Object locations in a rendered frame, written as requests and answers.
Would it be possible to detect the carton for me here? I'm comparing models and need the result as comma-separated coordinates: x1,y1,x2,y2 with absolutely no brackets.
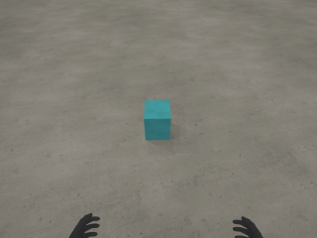
144,100,171,141

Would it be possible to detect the robot right hand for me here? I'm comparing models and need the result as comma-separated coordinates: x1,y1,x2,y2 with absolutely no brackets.
233,216,264,238

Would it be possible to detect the robot left hand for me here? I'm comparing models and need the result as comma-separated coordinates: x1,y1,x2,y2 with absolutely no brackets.
69,213,100,238

